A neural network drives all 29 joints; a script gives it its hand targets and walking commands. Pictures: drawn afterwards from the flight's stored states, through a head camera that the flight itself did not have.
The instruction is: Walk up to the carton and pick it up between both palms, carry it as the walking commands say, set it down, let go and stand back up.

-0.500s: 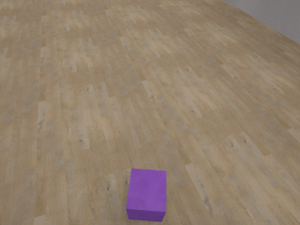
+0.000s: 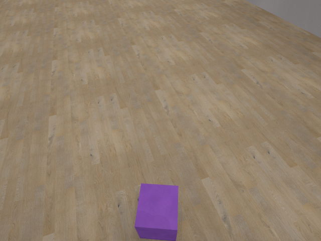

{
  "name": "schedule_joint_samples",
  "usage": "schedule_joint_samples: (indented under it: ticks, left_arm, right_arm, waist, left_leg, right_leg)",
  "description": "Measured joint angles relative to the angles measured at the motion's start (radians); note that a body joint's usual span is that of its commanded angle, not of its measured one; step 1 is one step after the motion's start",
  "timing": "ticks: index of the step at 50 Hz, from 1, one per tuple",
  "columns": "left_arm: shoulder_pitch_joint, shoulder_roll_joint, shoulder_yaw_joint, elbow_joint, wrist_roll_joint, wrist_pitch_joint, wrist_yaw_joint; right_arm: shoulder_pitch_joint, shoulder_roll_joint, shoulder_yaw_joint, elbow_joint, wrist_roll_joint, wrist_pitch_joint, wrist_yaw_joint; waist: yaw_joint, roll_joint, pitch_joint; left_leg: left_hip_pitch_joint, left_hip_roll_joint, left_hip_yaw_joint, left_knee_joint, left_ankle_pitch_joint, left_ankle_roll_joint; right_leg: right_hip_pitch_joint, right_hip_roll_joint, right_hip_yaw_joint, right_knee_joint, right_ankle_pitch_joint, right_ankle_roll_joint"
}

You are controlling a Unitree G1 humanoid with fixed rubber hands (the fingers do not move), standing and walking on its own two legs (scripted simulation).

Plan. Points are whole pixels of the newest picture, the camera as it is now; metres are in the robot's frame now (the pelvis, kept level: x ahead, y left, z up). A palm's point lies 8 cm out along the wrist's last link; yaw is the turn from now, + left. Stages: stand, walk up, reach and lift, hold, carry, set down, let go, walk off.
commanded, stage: walk up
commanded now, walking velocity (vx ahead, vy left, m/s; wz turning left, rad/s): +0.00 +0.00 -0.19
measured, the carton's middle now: (158, 212) +0.39 +0.06 -0.65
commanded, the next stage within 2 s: stand in 0.76 s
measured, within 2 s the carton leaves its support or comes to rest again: neither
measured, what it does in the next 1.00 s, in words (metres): stands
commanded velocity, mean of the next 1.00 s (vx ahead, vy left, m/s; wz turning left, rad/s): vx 0.00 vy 0.01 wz -0.08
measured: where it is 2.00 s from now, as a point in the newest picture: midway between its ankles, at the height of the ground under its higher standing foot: outside the picture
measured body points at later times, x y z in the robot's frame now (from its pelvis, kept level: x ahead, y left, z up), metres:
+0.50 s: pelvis -0.01 +0.02 -0.01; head +0.01 +0.02 +0.44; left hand +0.05 +0.26 -0.16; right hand -0.02 -0.22 -0.16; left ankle +0.00 +0.14 -0.74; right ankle +0.00 -0.11 -0.74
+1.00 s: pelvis -0.01 +0.02 +0.00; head +0.01 +0.03 +0.45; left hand +0.03 +0.25 -0.16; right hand -0.04 -0.21 -0.15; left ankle +0.00 +0.14 -0.74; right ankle -0.01 -0.09 -0.74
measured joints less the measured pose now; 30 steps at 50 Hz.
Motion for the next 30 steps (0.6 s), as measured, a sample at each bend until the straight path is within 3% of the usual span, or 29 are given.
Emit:
schedule_joint_samples:
  ticks: [11, 22, 26, 30]
  left_arm:
    - [-0.023, 0.049, 0.005, -0.047, -0.003, 0.014, 0.006]
    - [-0.032, 0.031, 0.0, -0.081, 0.006, 0.011, 0.007]
    - [-0.024, 0.041, 0.003, -0.089, 0.0, 0.015, 0.006]
    - [-0.027, 0.052, 0.007, -0.103, -0.001, 0.021, 0.005]
  right_arm:
    - [0.025, 0.002, -0.005, -0.002, 0.001, 0.004, -0.007]
    - [0.01, -0.012, -0.003, -0.032, 0.001, 0.021, -0.002]
    - [0.013, -0.014, -0.003, -0.047, -0.001, 0.01, -0.001]
    - [0.019, -0.008, -0.006, -0.055, -0.006, 0.008, -0.002]
  waist:
    - [-0.014, -0.039, 0.013]
    - [-0.013, -0.003, 0.006]
    - [-0.011, -0.025, 0.002]
    - [-0.012, -0.039, 0.007]
  left_leg:
    - [-0.008, -0.026, 0.057, 0.023, -0.018, 0.025]
    - [-0.045, -0.005, 0.067, 0.079, -0.042, 0.022]
    - [-0.038, -0.018, 0.089, 0.053, -0.031, 0.035]
    - [-0.03, -0.021, 0.104, 0.047, -0.027, 0.041]
  right_leg:
    - [-0.059, -0.026, 0.058, 0.088, -0.032, 0.023]
    - [-0.084, -0.008, 0.071, 0.102, -0.029, 0.02]
    - [-0.094, -0.018, 0.091, 0.096, -0.018, 0.03]
    - [-0.124, -0.031, 0.044, 0.176, -0.094, 0.014]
